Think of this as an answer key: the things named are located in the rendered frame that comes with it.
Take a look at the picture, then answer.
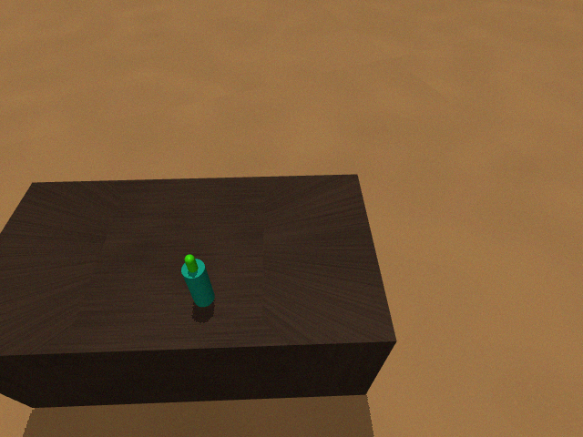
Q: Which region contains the bottle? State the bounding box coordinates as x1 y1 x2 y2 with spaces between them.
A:
181 254 215 307

